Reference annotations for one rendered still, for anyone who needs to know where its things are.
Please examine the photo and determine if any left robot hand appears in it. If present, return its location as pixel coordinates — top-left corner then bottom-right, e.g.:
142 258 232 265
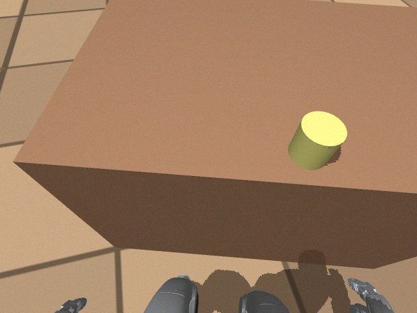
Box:
54 298 87 313

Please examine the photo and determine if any can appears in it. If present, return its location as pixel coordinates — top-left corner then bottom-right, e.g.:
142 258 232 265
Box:
288 111 347 170

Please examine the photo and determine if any right robot hand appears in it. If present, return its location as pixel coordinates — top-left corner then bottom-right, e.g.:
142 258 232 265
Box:
348 278 394 313

